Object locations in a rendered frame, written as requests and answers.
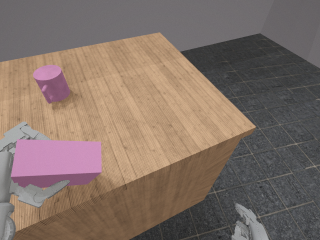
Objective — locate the sponge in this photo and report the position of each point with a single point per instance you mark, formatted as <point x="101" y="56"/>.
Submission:
<point x="43" y="163"/>

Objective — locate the robot left hand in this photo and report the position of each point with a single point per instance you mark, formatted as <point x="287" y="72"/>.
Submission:
<point x="31" y="194"/>

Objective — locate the robot right hand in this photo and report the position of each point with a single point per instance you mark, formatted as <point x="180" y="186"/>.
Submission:
<point x="254" y="231"/>

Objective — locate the table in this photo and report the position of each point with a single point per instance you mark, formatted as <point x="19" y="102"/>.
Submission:
<point x="166" y="133"/>

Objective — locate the left robot forearm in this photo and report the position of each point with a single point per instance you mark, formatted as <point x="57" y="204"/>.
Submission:
<point x="7" y="225"/>

